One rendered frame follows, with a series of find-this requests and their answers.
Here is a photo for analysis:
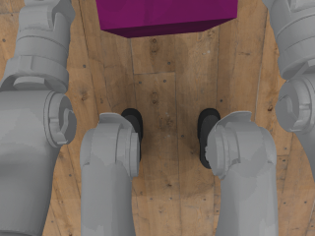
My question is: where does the left robot upper arm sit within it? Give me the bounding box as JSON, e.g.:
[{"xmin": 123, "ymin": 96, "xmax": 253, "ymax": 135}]
[{"xmin": 0, "ymin": 90, "xmax": 77, "ymax": 236}]

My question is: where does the left robot forearm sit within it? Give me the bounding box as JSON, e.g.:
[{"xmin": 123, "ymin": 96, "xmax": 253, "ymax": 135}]
[{"xmin": 0, "ymin": 0, "xmax": 76, "ymax": 94}]

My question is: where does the carton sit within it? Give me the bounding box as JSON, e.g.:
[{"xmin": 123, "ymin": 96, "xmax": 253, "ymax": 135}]
[{"xmin": 95, "ymin": 0, "xmax": 238, "ymax": 38}]

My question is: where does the right robot forearm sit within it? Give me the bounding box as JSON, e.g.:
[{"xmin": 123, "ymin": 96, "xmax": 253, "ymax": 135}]
[{"xmin": 262, "ymin": 0, "xmax": 315, "ymax": 80}]

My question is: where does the robot left shin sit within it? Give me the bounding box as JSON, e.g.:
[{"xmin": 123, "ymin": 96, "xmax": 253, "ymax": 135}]
[{"xmin": 80, "ymin": 112, "xmax": 136, "ymax": 170}]

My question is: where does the right robot upper arm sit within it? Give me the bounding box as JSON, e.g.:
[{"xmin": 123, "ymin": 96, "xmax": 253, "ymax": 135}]
[{"xmin": 275, "ymin": 73, "xmax": 315, "ymax": 183}]

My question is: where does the left robot thigh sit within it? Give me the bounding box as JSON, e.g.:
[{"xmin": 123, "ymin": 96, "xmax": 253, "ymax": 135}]
[{"xmin": 81, "ymin": 123, "xmax": 140, "ymax": 236}]

